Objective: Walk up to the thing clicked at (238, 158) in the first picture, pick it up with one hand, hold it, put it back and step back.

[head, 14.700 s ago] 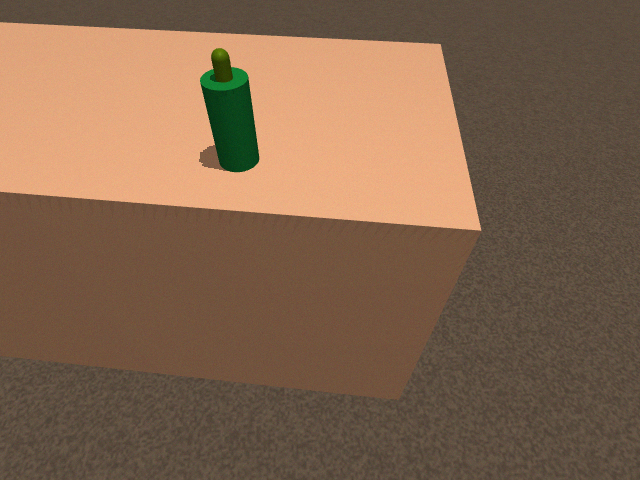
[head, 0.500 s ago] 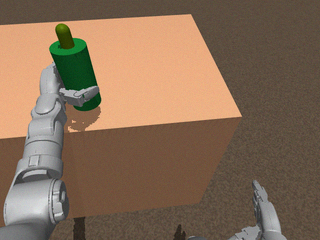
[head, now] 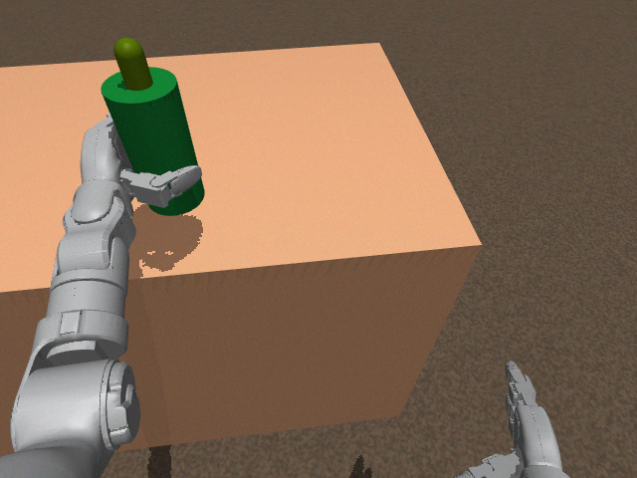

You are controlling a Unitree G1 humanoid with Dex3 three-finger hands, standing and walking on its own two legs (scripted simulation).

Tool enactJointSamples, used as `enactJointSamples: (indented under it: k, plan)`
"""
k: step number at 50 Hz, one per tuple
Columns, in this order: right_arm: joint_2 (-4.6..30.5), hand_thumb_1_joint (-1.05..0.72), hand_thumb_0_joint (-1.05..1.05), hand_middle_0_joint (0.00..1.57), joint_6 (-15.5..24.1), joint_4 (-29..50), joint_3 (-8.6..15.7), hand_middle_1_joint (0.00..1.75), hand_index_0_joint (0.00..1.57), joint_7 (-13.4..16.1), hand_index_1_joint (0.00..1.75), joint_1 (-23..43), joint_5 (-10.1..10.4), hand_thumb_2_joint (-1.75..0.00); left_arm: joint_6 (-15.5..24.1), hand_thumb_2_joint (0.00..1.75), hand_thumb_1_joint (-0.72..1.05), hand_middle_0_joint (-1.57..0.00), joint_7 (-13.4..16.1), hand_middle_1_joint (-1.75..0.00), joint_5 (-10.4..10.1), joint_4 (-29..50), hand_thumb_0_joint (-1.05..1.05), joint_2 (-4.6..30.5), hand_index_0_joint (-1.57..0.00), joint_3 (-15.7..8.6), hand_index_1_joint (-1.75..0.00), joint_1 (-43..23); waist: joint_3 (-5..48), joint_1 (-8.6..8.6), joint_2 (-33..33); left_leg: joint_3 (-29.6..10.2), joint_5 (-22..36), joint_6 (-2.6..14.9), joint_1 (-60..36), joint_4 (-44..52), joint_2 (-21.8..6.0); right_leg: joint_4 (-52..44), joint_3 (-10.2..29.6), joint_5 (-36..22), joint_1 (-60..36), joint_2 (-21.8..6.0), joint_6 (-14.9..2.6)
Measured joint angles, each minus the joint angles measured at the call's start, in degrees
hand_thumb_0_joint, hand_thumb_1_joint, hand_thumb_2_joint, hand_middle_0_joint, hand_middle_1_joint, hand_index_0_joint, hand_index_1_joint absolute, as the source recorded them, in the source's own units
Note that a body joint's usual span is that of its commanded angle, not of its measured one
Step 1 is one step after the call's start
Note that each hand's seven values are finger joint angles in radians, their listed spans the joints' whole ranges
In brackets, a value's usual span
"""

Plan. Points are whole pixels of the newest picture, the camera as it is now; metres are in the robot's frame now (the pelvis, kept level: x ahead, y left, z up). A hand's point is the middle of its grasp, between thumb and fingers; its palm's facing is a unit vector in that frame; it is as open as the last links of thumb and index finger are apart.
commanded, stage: lift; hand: left
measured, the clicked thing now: (155, 131) +0.45 +0.15 +0.22
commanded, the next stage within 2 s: hold in 1.02 s
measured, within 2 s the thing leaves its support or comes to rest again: neither
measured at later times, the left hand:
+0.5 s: hand (117, 145) +0.38 +0.16 +0.26, palm faces +0.07 -1.00 -0.05, open 10.5 cm
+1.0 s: hand (90, 142) +0.34 +0.16 +0.29, palm faces +0.06 -1.00 -0.04, open 10.5 cm
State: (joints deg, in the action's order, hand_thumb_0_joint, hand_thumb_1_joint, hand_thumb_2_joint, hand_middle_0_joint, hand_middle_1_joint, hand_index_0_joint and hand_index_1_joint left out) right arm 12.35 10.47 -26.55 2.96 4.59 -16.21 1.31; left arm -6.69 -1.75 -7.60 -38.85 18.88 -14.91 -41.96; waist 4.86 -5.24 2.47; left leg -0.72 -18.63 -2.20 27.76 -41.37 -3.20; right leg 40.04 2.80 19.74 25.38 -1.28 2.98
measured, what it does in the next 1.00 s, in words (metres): stands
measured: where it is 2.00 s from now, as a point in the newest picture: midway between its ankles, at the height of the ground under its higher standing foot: outside the picture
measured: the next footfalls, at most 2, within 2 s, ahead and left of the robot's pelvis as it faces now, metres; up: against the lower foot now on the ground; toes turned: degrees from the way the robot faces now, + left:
none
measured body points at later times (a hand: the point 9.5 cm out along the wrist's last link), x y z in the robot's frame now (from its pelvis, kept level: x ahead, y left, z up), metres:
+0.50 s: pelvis +0.00 +0.00 +0.01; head -0.03 -0.03 +0.46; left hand +0.37 +0.22 +0.26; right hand +0.17 -0.26 -0.05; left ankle +0.02 +0.14 -0.72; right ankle +0.01 -0.15 -0.72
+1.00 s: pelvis -0.02 +0.00 +0.01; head -0.06 -0.04 +0.45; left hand +0.33 +0.22 +0.30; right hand +0.16 -0.24 -0.06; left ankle +0.02 +0.14 -0.72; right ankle +0.01 -0.15 -0.72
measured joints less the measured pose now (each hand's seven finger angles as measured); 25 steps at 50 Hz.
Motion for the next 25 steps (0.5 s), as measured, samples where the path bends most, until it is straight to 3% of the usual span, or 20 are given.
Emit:
enactJointSamples:
  k: [8,17,25]
  plan:
    - [0.01,0.53,-0.02,0.05,1.58,-0.95,0.42,0.05,0.06,-0.11,0.05,-0.77,0.19,-0.05,-6.45,1.13,-0.48,-0.70,-1.07,-1.05,-1.12,10.20,0.00,-0.50,-0.72,0.45,-1.05,4.06,0.61,1.38,1.03,-0.23,-0.23,0.07,-3.41,1.52,0.32,-1.57,-0.42,0.38,-3.62,-0.39,0.07]
    - [0.06,0.54,-0.02,0.05,3.10,-3.79,1.35,0.05,0.06,-0.39,0.05,-0.10,0.18,-0.05,-17.20,1.14,-0.48,-0.69,-2.02,-1.06,-2.31,22.77,0.00,-0.68,-0.70,1.08,-1.07,7.16,0.00,3.17,1.66,-0.85,0.49,0.01,-6.39,3.11,0.79,-2.82,-1.14,0.13,-6.79,-0.87,-0.03]
    - [0.73,0.55,-0.02,0.05,4.50,-5.82,1.90,0.05,0.06,-0.02,0.05,0.49,0.38,-0.05,-25.76,1.14,-0.48,-0.68,-2.67,-1.08,-4.11,30.45,0.00,-0.31,-0.69,0.42,-1.08,8.41,-0.28,3.74,1.88,-1.29,1.72,0.06,-7.94,4.47,1.38,-3.29,-1.63,-0.37,-8.22,-1.43,-0.02]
